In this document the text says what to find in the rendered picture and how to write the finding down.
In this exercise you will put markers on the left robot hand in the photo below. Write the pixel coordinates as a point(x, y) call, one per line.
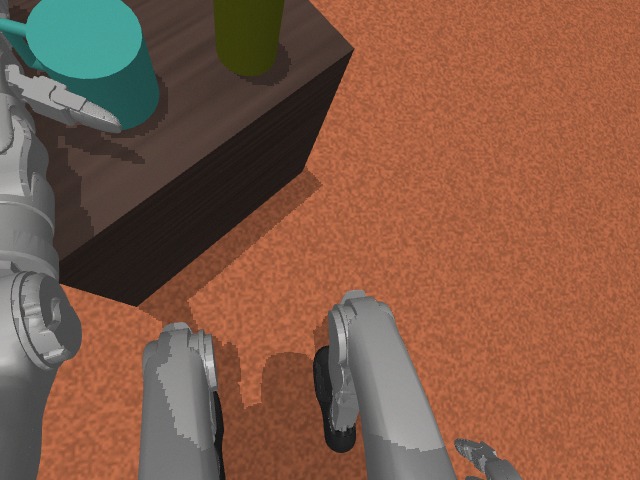
point(47, 96)

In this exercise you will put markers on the right robot foot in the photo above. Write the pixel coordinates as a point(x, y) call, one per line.
point(336, 440)

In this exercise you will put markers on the left robot arm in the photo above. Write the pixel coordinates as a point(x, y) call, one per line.
point(39, 329)

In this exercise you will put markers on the right robot hand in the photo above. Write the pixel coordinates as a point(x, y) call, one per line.
point(486, 461)

